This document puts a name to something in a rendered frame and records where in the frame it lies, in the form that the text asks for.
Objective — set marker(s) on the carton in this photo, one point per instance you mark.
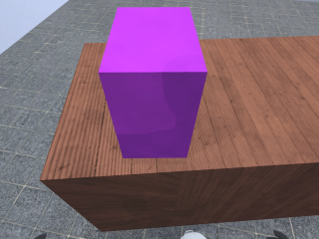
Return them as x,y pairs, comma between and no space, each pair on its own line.
153,74

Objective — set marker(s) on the pedestal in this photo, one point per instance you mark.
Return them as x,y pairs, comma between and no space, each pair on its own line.
253,154

